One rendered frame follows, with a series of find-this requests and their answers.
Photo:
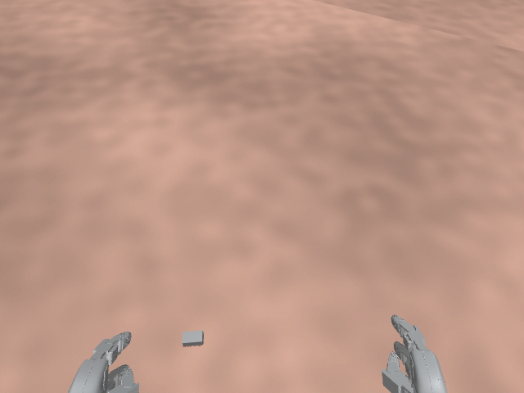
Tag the small box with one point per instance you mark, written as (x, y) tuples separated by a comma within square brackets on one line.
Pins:
[(193, 338)]

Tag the left robot hand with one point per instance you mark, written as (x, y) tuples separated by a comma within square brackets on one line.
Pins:
[(93, 377)]

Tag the right robot hand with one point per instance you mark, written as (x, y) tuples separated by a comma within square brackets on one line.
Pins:
[(421, 364)]

